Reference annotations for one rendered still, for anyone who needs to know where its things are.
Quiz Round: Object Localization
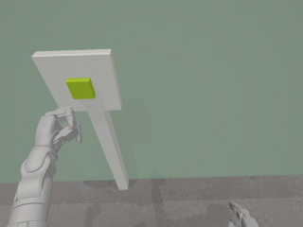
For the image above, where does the button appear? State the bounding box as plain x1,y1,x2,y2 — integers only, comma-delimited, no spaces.
66,78,96,99

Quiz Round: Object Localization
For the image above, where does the robot left forearm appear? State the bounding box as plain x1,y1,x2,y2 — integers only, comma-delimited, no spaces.
7,146,58,227

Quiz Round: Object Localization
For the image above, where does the panel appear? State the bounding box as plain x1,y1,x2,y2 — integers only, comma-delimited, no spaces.
31,49,129,190

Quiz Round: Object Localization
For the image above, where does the left robot hand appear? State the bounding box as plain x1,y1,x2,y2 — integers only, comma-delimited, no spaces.
34,106,82,153

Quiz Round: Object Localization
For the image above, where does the right robot hand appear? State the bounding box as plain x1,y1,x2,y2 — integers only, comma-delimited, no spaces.
228,201,258,227

